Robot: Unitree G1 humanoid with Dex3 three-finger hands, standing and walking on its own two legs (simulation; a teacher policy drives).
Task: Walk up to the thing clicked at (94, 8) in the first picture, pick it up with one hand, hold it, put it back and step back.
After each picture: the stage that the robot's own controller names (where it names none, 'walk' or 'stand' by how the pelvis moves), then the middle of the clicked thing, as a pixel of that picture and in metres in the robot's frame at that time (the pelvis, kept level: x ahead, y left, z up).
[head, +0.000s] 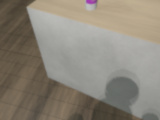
stand; out of the picture +0.90 -0.04 +0.12
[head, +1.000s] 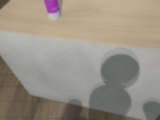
walk; out of the picture +0.77 +0.19 +0.13
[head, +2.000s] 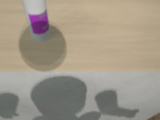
stand; (35, 7) +0.52 +0.18 +0.15
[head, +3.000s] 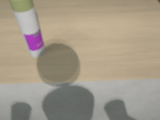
stand; (30, 28) +0.52 +0.22 +0.12
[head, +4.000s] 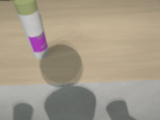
stand; (34, 31) +0.52 +0.21 +0.11
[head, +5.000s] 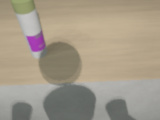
stand; (32, 30) +0.52 +0.22 +0.11
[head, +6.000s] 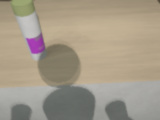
stand; (31, 32) +0.52 +0.22 +0.11
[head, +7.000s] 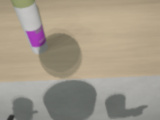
rise first; (31, 24) +0.52 +0.22 +0.12
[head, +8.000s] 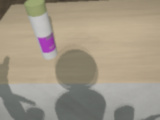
go down; (43, 32) +0.52 +0.21 +0.12
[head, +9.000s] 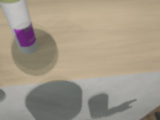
go down; (20, 22) +0.51 +0.19 +0.13
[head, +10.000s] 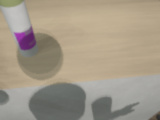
approach; (20, 25) +0.51 +0.20 +0.14
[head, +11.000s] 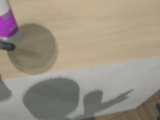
close in; out of the picture +0.52 +0.22 +0.17
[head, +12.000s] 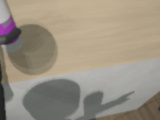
lift; out of the picture +0.49 +0.22 +0.17
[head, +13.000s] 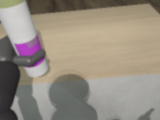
lift; (23, 36) +0.34 +0.17 +0.27
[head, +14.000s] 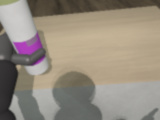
hold; (23, 33) +0.33 +0.17 +0.29
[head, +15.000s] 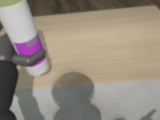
hold; (23, 34) +0.33 +0.17 +0.28
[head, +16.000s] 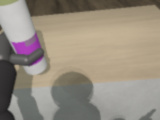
hold; (21, 33) +0.33 +0.17 +0.29
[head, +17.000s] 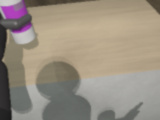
crouch; (9, 0) +0.45 +0.19 +0.31
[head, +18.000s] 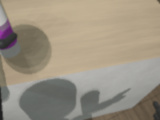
lower; out of the picture +0.50 +0.22 +0.15
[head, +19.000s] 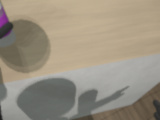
lower; out of the picture +0.51 +0.22 +0.18
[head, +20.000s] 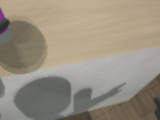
lower; out of the picture +0.52 +0.22 +0.18
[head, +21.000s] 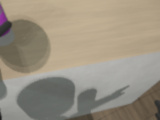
lower; out of the picture +0.52 +0.22 +0.18
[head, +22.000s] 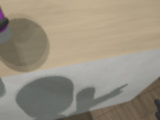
rest; out of the picture +0.52 +0.22 +0.18
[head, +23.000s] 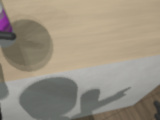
withdraw; out of the picture +0.51 +0.22 +0.17
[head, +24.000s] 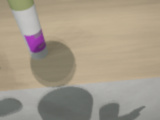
sink last; (30, 28) +0.49 +0.20 +0.15
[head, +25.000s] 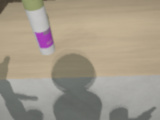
stand; (40, 27) +0.54 +0.22 +0.14
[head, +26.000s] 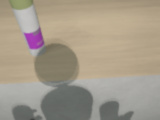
stand; (30, 26) +0.52 +0.22 +0.13
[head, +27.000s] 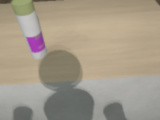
stand; (31, 31) +0.53 +0.22 +0.12
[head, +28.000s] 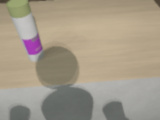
stand; (28, 33) +0.51 +0.23 +0.11
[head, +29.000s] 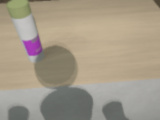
stand; (28, 34) +0.51 +0.23 +0.11
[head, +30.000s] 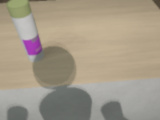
stand; (28, 33) +0.51 +0.23 +0.11
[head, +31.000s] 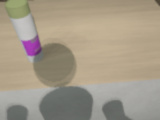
stand; (27, 34) +0.50 +0.23 +0.11
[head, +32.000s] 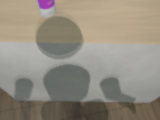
walk; out of the picture +0.62 +0.17 +0.15
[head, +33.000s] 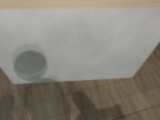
walk; out of the picture +0.84 +0.22 +0.13
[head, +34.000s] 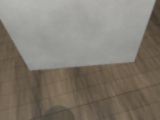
stand; out of the picture +1.12 +0.28 +0.13
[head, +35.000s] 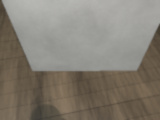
stand; out of the picture +1.12 +0.18 +0.12
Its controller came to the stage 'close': yes
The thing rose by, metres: 0.19
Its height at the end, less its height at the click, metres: +0.00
